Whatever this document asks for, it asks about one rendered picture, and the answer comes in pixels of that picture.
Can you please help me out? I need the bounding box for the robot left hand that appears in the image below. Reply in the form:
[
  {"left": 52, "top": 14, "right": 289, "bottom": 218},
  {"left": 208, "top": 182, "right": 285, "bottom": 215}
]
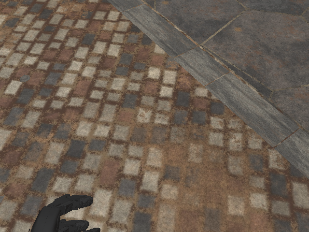
[{"left": 29, "top": 193, "right": 100, "bottom": 232}]

